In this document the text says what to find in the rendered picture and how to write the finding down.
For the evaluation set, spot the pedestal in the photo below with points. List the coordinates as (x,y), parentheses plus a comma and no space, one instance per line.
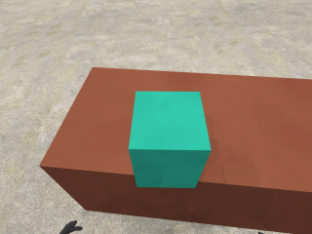
(259,172)

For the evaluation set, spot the carton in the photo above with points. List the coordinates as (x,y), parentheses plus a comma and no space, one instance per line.
(169,142)

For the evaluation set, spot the robot left hand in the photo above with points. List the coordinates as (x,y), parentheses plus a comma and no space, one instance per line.
(70,227)

